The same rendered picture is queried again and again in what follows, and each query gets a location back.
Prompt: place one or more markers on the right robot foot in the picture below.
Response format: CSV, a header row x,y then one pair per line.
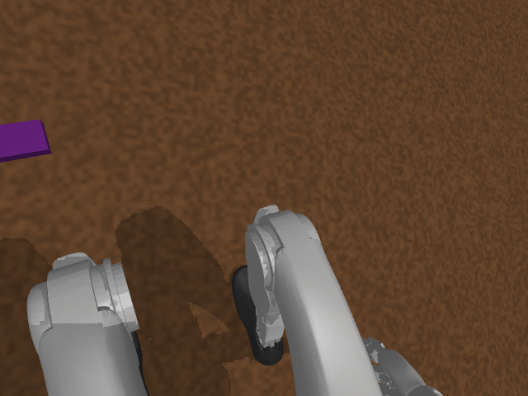
x,y
247,313

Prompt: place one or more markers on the left robot foot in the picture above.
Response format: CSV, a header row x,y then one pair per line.
x,y
140,356

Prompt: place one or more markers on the right robot hand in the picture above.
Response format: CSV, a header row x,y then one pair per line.
x,y
397,376

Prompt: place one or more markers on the small box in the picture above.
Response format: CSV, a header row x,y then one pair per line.
x,y
23,140

